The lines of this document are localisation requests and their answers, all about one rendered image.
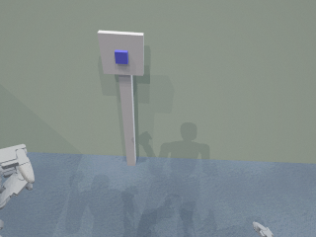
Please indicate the panel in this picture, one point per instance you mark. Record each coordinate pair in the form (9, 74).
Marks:
(109, 41)

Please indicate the button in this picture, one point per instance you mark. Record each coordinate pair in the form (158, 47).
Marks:
(121, 56)

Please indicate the robot right hand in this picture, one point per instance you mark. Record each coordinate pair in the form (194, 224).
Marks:
(261, 230)

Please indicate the robot left hand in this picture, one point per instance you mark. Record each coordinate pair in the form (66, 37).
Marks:
(15, 165)

